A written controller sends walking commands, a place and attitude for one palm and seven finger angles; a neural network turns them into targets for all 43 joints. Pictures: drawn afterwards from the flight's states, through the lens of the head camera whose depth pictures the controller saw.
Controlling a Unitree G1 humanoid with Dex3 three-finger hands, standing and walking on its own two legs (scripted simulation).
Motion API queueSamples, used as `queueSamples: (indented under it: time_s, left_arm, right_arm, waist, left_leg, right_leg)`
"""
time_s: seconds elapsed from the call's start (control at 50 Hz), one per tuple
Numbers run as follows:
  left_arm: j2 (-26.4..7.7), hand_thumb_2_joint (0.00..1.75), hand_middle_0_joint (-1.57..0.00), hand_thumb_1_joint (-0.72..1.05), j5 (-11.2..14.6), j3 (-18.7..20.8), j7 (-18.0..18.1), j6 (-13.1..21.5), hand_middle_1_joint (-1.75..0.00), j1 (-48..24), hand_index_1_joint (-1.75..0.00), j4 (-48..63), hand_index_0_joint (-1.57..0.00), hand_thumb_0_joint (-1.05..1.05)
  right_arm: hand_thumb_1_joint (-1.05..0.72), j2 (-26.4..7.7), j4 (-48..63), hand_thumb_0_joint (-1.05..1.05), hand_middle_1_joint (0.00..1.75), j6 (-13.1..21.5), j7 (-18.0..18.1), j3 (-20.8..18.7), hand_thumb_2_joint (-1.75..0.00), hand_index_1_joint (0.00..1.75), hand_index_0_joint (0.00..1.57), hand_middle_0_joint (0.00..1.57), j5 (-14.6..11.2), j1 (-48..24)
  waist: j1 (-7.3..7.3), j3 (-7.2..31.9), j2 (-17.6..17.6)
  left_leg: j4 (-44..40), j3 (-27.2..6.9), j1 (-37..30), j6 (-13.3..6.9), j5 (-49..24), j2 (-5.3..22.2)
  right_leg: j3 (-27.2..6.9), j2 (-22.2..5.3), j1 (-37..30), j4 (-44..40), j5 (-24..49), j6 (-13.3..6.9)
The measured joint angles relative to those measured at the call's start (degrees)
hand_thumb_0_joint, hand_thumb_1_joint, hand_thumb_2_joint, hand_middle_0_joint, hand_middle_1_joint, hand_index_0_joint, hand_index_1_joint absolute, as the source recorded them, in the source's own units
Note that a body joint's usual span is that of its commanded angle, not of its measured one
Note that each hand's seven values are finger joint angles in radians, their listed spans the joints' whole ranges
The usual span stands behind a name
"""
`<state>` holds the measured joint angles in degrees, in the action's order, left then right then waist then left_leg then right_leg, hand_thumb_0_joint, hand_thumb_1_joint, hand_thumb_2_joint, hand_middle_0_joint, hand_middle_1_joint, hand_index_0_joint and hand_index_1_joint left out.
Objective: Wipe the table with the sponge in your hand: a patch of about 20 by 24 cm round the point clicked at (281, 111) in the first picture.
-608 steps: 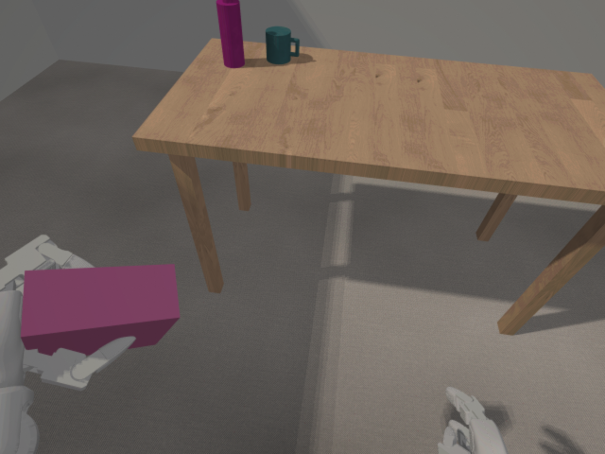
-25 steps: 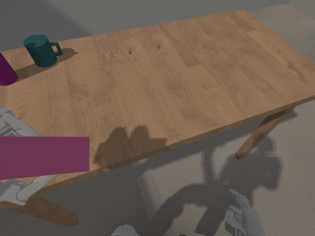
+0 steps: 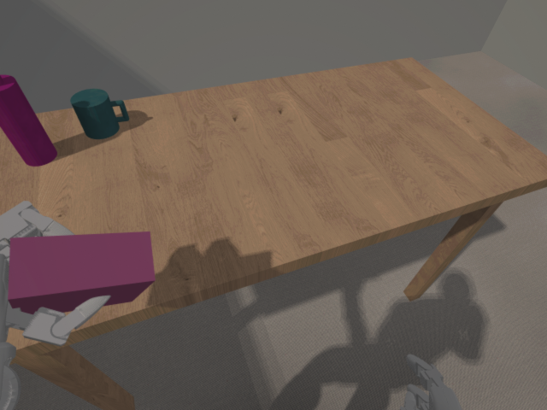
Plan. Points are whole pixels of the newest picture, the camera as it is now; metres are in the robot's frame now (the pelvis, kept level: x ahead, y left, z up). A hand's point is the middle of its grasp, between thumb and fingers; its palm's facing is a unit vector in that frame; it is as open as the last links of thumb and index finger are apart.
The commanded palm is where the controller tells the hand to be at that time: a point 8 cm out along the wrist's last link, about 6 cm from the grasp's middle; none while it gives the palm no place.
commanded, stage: come to a stop and stand still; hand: left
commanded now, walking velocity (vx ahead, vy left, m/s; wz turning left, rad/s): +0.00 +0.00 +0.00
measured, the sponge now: (103, 273) +0.23 +0.21 +0.14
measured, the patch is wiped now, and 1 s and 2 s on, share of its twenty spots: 0.00 0.00 0.00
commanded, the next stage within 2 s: look again from close up in 0.60 s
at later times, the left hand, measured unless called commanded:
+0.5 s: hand (79, 246) +0.26 +0.25 +0.15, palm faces +0.31 -0.86 -0.40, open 9.3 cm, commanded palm +0.20 +0.27 +0.18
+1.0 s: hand (71, 243) +0.26 +0.25 +0.16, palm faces +0.35 -0.87 -0.36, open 9.3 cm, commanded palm +0.20 +0.28 +0.18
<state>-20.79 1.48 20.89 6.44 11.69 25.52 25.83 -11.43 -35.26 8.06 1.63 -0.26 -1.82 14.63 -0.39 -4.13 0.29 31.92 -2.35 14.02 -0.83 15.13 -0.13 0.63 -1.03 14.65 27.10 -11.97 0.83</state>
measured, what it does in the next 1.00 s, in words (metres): stands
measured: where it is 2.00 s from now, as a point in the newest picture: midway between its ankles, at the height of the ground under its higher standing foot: outside the picture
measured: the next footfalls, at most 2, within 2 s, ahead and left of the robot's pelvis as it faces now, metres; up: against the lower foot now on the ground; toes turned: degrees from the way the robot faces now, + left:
none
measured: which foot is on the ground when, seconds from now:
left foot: down 0.00-1.00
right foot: down 0.00-1.00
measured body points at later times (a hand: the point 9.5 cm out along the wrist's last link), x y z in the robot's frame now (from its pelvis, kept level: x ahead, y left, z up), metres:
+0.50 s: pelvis +0.03 +0.00 +0.00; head +0.04 +0.02 +0.45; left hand +0.24 +0.29 +0.17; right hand +0.21 -0.23 -0.06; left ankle +0.03 +0.11 -0.74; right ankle +0.06 -0.15 -0.73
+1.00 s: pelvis +0.03 +0.01 +0.01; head +0.06 +0.03 +0.45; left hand +0.23 +0.29 +0.18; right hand +0.20 -0.22 -0.07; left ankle +0.03 +0.11 -0.74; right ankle +0.06 -0.15 -0.73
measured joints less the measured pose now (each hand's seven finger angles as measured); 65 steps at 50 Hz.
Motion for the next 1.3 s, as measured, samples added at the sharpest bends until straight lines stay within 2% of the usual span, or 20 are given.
queueSamples:
  time_s: [0.1,0.14,0.18,0.26,0.32,0.36,0.42,0.52,0.62,0.7,0.82,1.04,1.06,1.08,1.12,1.14,1.18,1.22,1.26,1.3]
  left_arm:
    - [0.07,1.05,-0.81,-0.44,-0.28,-0.59,0.31,0.20,-1.38,-0.10,-1.38,2.05,-0.81,0.00]
    - [-4.76,1.05,-0.81,-0.44,-3.32,1.67,-2.07,2.71,-1.38,-6.82,-1.38,-0.32,-0.81,0.00]
    - [-7.48,1.05,-0.81,-0.44,-1.85,4.85,-1.91,4.54,-1.38,-12.49,-1.38,-4.62,-0.81,0.00]
    - [-3.64,1.05,-0.81,-0.44,0.33,5.95,-0.79,3.51,-1.38,-13.64,-1.38,-7.74,-0.81,0.00]
    - [0.93,1.05,-0.81,-0.44,0.38,0.97,-1.45,2.56,-1.38,-7.92,-1.38,-5.46,-0.81,0.00]
    - [2.18,1.06,-0.81,-0.44,-0.13,-2.37,-2.41,2.26,-1.38,-4.10,-1.38,-4.34,-0.81,0.00]
    - [1.42,1.06,-0.81,-0.44,-0.46,-3.85,-3.31,1.93,-1.38,-0.80,-1.38,-4.30,-0.81,0.00]
    - [-1.14,1.06,-0.81,-0.44,0.03,0.17,-2.45,1.12,-1.38,-2.62,-1.38,-4.00,-0.81,0.00]
    - [0.62,1.06,-0.81,-0.44,0.31,0.97,-0.86,1.57,-1.38,-6.08,-1.38,-0.73,-0.81,0.00]
    - [1.77,1.06,-0.81,-0.44,0.01,-1.19,-0.89,2.05,-1.38,-5.15,-1.38,-0.12,-0.81,0.00]
    - [0.42,1.06,-0.81,-0.44,0.21,-1.51,-1.76,0.72,-1.38,-2.13,-1.39,-2.94,-0.81,0.00]
    - [0.62,1.06,-0.81,-0.44,0.19,-1.02,-0.93,0.67,-1.38,-2.46,-1.39,1.25,-0.81,0.00]
    - [-1.61,1.06,-0.81,-0.44,-0.37,-1.23,-1.43,0.97,-1.38,-4.82,-1.39,0.97,-0.81,0.00]
    - [-5.14,1.06,-0.81,-0.44,-2.74,-0.86,-2.32,1.12,-1.38,-9.37,-1.38,-0.60,-0.81,0.00]
    - [-8.93,1.06,-0.81,-0.44,-3.77,0.44,-2.93,-0.77,-1.38,-17.11,-1.38,-5.09,-0.81,0.00]
    - [-8.88,1.06,-0.81,-0.44,-2.55,1.41,-3.32,-3.19,-1.38,-19.00,-1.39,-6.43,-0.81,0.00]
    - [-6.99,1.06,-0.81,-0.44,0.95,3.06,-4.29,-9.14,-1.39,-18.97,-1.39,-7.45,-0.81,0.00]
    - [-4.74,1.06,-0.81,-0.43,1.51,2.34,-5.23,-14.66,-1.39,-15.72,-1.39,-6.37,-0.81,0.00]
    - [-3.30,1.06,-0.81,-0.43,-1.08,-0.80,-5.74,-18.16,-1.39,-10.79,-1.39,-4.23,-0.81,0.00]
    - [-2.66,1.06,-0.81,-0.43,-4.72,-4.78,-5.24,-18.92,-1.39,-5.89,-1.39,-1.74,-0.81,0.00]
  right_arm:
    - [-0.90,1.46,-0.25,0.02,0.30,0.54,-0.60,1.06,-0.90,0.30,0.20,0.20,0.20,-0.45]
    - [-0.90,2.01,-0.91,0.02,0.30,2.31,-0.22,1.41,-0.90,0.30,0.20,0.20,1.49,-0.07]
    - [-0.90,2.40,-1.94,0.02,0.30,2.16,-1.03,2.24,-0.90,0.30,0.20,0.20,1.45,-1.53]
    - [-0.90,1.18,-0.49,0.02,0.30,2.31,-2.60,1.88,-0.90,0.30,0.21,0.20,1.03,-3.22]
    - [-0.90,0.14,0.87,0.02,0.30,2.00,-3.06,1.28,-0.90,0.30,0.21,0.20,0.70,-3.93]
    - [-0.90,0.01,1.31,0.02,0.30,1.35,-2.74,1.21,-0.90,0.30,0.21,0.20,0.69,-4.35]
    - [-0.90,0.41,1.81,0.02,0.30,0.09,-1.65,1.27,-0.90,0.30,0.20,0.20,0.84,-4.40]
    - [-0.90,0.27,2.17,0.02,0.30,-0.57,-0.29,1.32,-0.90,0.30,0.20,0.20,1.01,-3.60]
    - [-0.90,-0.77,1.76,0.02,0.30,0.11,-0.51,0.88,-0.90,0.30,0.20,0.20,1.14,-3.71]
    - [-0.90,-0.53,1.71,0.02,0.30,-0.35,-0.99,0.85,-0.90,0.30,0.20,0.20,1.17,-4.44]
    - [-0.90,1.06,2.36,0.02,0.30,-1.77,-0.79,1.52,-0.90,0.30,0.20,0.20,1.07,-4.53]
    - [-0.90,0.55,1.58,0.02,0.30,-1.22,-0.58,1.28,-0.90,0.30,0.20,0.20,1.19,-3.55]
    - [-0.90,-0.10,3.07,0.02,0.30,-1.41,0.72,2.17,-0.90,0.30,0.20,0.20,0.27,-2.53]
    - [-0.90,-0.26,3.60,0.02,0.30,-0.82,1.53,2.28,-0.90,0.30,0.20,0.20,1.49,-1.55]
    - [-0.90,-0.52,1.79,0.02,0.30,-0.42,0.21,2.50,-0.90,0.30,0.20,0.20,3.16,-1.93]
    - [-0.90,-0.75,0.68,0.02,0.30,-0.73,-0.53,2.74,-0.90,0.30,0.20,0.20,3.24,-2.59]
    - [-0.90,-1.26,-0.73,0.02,0.30,-1.36,-1.37,3.08,-0.90,0.30,0.21,0.20,2.38,-3.63]
    - [-0.90,-1.76,-0.85,0.02,0.30,-1.99,-1.88,3.20,-0.90,0.30,0.21,0.20,1.33,-4.15]
    - [-0.90,-2.15,0.04,0.02,0.30,-3.04,-2.09,3.37,-0.90,0.30,0.21,0.20,0.59,-4.72]
    - [-0.90,-2.18,1.35,0.02,0.30,-3.80,-1.99,3.29,-0.90,0.30,0.21,0.20,1.11,-5.25]
  waist:
    - [0.58,-1.21,0.81]
    - [3.10,-1.63,1.52]
    - [3.92,-1.77,2.37]
    - [3.11,-0.09,0.20]
    - [1.96,1.43,-1.49]
    - [1.43,2.11,-1.55]
    - [1.03,2.58,-0.41]
    - [2.22,1.56,1.90]
    - [3.37,0.68,1.86]
    - [2.68,1.38,0.97]
    - [1.37,1.67,1.03]
    - [2.53,-0.52,1.81]
    - [2.89,-0.71,1.52]
    - [3.79,-0.97,1.78]
    - [4.21,-0.44,1.92]
    - [4.24,0.34,1.45]
    - [3.91,2.32,-0.08]
    - [3.23,3.79,-1.38]
    - [2.63,4.24,-1.99]
    - [2.35,4.03,-2.00]
  left_leg:
    - [-0.73,-0.33,-0.82,0.04,0.17,-0.40]
    - [-0.41,-0.39,-0.03,0.28,0.28,-0.18]
    - [-1.24,0.08,-0.33,0.70,-0.10,-0.15]
    - [-1.82,1.84,-1.10,0.29,0.42,0.16]
    - [-2.74,3.05,-2.00,-0.29,0.70,-0.14]
    - [-3.41,3.56,-2.55,-0.47,0.74,-0.30]
    - [-4.04,3.60,-3.08,-0.48,0.77,-0.31]
    - [-3.98,2.73,-3.38,-0.18,0.94,0.10]
    - [-3.83,2.44,-3.59,-0.22,1.07,0.13]
    - [-4.19,2.64,-3.60,-0.41,0.98,0.04]
    - [-5.17,2.85,-3.70,-0.46,0.41,0.00]
    - [-5.07,2.32,-3.21,-0.60,-0.25,-0.26]
    - [-4.12,1.79,-2.37,-0.66,-0.05,-0.30]
    - [-3.06,1.33,-1.73,-0.62,0.21,-0.82]
    - [-1.89,0.56,-0.92,-0.21,0.45,-1.65]
    - [-1.68,0.69,-0.81,-0.01,0.55,-1.55]
    - [-1.68,1.50,-1.11,0.06,0.88,-1.09]
    - [-1.89,2.08,-1.65,-0.04,1.11,-0.96]
    - [-1.82,2.38,-1.97,-0.06,1.26,-1.04]
    - [-1.27,2.43,-1.72,0.13,1.46,-1.04]
  right_leg:
    - [-0.06,-0.27,-1.14,-1.50,2.87,1.09]
    - [0.01,-0.06,-0.21,-0.88,2.36,0.94]
    - [-0.46,-0.05,0.26,-0.50,2.19,0.58]
    - [-2.20,0.30,0.05,-1.35,2.50,0.95]
    - [-3.40,0.02,-0.34,-1.95,2.44,1.62]
    - [-3.91,-0.13,-0.50,-2.13,2.27,1.90]
    - [-3.94,-0.13,-0.79,-2.24,1.95,1.86]
    - [-3.03,0.22,-1.69,-2.83,1.86,1.43]
    - [-2.71,0.21,-2.46,-3.70,2.20,1.54]
    - [-2.91,0.11,-2.65,-4.58,2.61,1.82]
    - [-3.11,0.06,-2.71,-5.59,3.26,1.88]
    - [-2.57,-0.23,-2.78,-6.18,4.05,1.99]
    - [-2.43,-0.05,-1.91,-4.43,2.33,2.27]
    - [-2.04,-0.31,-1.03,-2.10,1.47,0.99]
    - [-1.44,-1.00,0.08,0.45,0.98,0.00]
    - [-1.57,-0.91,0.37,0.88,0.54,0.14]
    - [-2.35,-0.45,0.42,0.85,0.27,0.55]
    - [-2.92,-0.33,0.29,1.06,0.13,0.97]
    - [-3.21,-0.37,0.55,2.16,-0.44,1.00]
    - [-3.27,-0.35,1.28,3.72,-1.19,0.76]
